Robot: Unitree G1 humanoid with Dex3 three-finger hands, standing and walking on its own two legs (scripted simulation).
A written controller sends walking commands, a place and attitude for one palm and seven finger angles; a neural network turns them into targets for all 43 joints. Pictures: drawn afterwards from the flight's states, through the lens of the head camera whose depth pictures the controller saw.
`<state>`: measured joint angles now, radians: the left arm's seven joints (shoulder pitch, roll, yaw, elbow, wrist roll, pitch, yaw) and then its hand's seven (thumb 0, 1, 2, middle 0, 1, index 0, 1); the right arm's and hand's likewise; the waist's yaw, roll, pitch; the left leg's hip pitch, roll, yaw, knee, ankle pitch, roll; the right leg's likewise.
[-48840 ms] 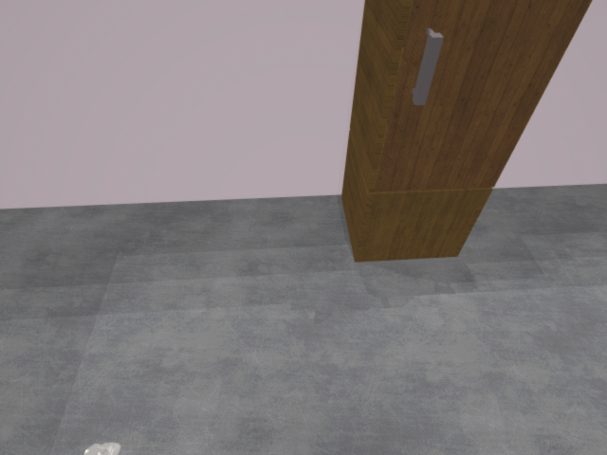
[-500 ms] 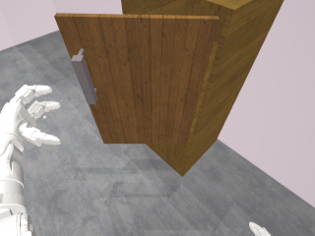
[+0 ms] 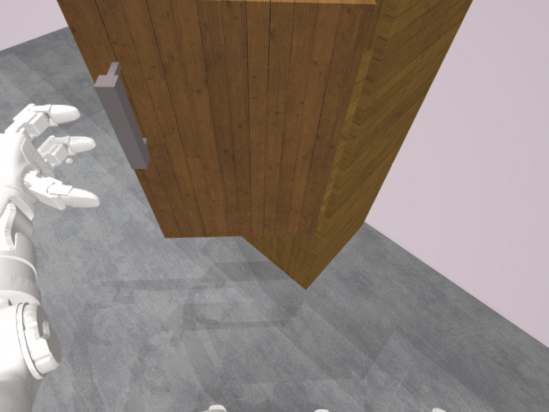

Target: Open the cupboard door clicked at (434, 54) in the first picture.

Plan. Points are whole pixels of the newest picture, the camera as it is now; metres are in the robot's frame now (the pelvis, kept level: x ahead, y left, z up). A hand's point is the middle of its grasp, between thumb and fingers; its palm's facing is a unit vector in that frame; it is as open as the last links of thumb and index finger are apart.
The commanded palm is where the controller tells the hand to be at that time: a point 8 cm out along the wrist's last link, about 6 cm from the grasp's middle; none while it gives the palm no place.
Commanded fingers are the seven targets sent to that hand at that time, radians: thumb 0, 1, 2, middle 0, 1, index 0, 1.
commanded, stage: move the hooked fingers beside the handle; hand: left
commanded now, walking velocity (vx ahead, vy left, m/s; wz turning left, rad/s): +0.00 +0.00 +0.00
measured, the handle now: (128, 118) +0.53 +0.23 +0.11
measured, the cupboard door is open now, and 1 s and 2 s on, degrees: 45 45 45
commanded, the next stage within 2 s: slide the fingers in behind the handle in 1.36 s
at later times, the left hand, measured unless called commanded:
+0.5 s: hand (75, 131) +0.49 +0.30 +0.11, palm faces +0.04 -1.00 +0.02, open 14.0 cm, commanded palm +0.47 +0.34 +0.11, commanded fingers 0.00 -0.50 0.30 -0.30 -1.20 -0.30 -1.20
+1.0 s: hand (72, 141) +0.47 +0.30 +0.11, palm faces +0.04 -1.00 +0.03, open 14.0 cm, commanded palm +0.46 +0.34 +0.11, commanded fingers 0.00 -0.50 0.30 -0.30 -1.20 -0.30 -1.20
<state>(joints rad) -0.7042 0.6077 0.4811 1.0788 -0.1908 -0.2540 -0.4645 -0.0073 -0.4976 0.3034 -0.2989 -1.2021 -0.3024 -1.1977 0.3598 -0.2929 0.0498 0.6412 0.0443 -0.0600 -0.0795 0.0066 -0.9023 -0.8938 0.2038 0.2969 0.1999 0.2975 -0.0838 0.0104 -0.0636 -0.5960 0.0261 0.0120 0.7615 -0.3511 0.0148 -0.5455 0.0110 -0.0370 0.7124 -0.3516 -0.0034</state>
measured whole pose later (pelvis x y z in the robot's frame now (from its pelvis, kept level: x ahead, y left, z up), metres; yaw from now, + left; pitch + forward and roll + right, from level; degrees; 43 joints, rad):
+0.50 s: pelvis +0.01 +0.01 -0.01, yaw -2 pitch +17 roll -3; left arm -0.91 0.80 0.54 1.26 -0.13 -0.25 -0.51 -0.01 -0.50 0.30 -0.30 -1.20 -0.30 -1.20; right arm 0.43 -0.30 0.05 0.63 0.03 0.04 -0.07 0.00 -0.90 -0.89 0.20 0.30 0.20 0.30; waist -0.16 0.00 -0.07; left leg -0.76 0.05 0.02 0.84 -0.39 0.02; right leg -0.69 0.03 -0.03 0.75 -0.36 0.01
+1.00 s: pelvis +0.02 +0.01 -0.01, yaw -1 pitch +16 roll -3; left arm -0.79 0.67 0.51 1.13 -0.18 -0.26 -0.49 -0.01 -0.50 0.30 -0.30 -1.20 -0.30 -1.20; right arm 0.38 -0.28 0.04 0.60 0.03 0.07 -0.04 0.00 -0.90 -0.89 0.20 0.30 0.20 0.30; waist -0.11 0.01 -0.10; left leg -0.71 0.04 0.01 0.84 -0.41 0.03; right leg -0.64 0.02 -0.04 0.74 -0.38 0.01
